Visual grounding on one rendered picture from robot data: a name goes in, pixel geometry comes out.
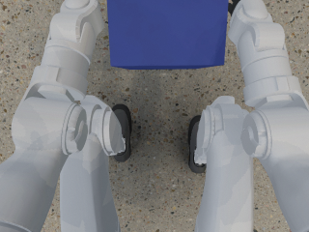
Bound left robot upper arm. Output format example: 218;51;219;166
0;97;88;232

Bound carton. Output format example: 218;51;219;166
106;0;229;70

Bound right robot upper arm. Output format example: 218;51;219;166
240;106;309;232

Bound robot right forearm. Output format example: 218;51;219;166
227;0;309;111

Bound robot right hand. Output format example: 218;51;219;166
228;0;240;17

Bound right robot shin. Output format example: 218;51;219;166
194;96;249;164

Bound robot left forearm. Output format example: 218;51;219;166
11;0;104;141

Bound left robot thigh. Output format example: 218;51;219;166
60;104;122;232

